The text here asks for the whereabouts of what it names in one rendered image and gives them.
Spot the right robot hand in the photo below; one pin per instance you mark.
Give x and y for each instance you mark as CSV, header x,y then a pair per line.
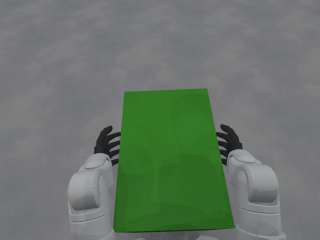
x,y
232,143

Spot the left robot forearm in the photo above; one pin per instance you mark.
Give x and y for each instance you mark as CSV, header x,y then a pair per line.
x,y
88,200

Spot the left robot hand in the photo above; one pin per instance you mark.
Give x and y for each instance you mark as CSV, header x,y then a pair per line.
x,y
103,147

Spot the right robot forearm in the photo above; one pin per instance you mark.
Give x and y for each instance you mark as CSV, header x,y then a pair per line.
x,y
257,196

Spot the carton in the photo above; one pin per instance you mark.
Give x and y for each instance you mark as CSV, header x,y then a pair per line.
x,y
170,174

